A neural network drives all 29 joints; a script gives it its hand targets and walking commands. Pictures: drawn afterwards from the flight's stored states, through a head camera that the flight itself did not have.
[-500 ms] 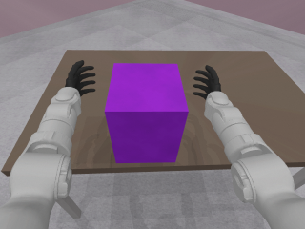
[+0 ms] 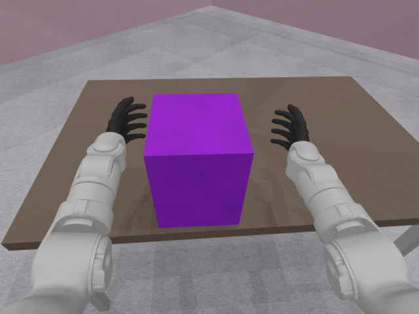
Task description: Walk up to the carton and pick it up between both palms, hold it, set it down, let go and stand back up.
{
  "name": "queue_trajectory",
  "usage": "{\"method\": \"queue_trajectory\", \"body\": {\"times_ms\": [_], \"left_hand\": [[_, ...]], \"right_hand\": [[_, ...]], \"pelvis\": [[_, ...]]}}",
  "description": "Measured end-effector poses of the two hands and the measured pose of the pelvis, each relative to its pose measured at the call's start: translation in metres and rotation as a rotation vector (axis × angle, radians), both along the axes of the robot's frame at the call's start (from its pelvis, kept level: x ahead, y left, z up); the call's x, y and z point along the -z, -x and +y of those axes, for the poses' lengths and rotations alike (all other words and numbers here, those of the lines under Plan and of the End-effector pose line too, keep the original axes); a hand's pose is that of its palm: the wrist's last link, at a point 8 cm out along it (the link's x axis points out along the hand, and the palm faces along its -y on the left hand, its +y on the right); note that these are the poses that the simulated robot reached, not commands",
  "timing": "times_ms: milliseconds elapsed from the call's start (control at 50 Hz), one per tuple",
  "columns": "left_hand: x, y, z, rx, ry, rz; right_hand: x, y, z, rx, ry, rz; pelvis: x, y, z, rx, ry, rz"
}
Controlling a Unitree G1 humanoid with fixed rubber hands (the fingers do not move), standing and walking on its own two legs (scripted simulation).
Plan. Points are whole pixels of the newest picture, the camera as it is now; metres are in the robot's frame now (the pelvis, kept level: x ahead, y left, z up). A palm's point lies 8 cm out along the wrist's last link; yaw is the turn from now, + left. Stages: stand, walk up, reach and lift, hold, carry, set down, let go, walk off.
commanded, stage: set down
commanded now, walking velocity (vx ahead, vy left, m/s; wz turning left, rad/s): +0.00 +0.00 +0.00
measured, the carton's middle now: (197, 161) +0.47 +0.01 +0.03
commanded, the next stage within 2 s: none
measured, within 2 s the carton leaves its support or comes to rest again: neither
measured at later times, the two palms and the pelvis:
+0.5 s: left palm (104, 192) +0.35 +0.20 +0.08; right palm (296, 191) +0.33 -0.18 +0.08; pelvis +0.00 +0.00 +0.00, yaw +1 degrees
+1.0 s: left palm (95, 248) +0.27 +0.21 +0.02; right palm (301, 238) +0.26 -0.18 +0.02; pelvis +0.01 +0.00 +0.00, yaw +1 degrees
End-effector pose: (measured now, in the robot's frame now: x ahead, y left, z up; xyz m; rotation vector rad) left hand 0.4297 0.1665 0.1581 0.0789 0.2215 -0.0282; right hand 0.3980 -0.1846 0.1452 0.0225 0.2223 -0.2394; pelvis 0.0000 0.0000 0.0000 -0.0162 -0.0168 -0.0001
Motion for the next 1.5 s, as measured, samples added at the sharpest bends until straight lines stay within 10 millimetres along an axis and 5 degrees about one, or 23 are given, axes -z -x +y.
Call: {"method": "queue_trajectory", "body": {"times_ms": [240,1060,1500], "left_hand": [[0.055,0.044,0.027,-0.052,0.02,0.042],[0.146,0.166,0.049,-0.051,0.026,0.073],[0.179,0.202,0.053,-0.09,-0.033,0.277]], "right_hand": [[0.046,0.034,0.012,-0.013,-0.044,-0.01],[0.134,0.142,0.002,-0.019,0.0,0.05],[0.17,0.173,-0.018,-0.07,0.044,0.213]], "pelvis": [[0.001,0.002,-0.003,-0.007,0.0,-0.042],[0.001,-0.017,0.002,-0.012,-0.002,-0.055],[0.0,-0.032,-0.002,0.001,-0.004,-0.063]]}}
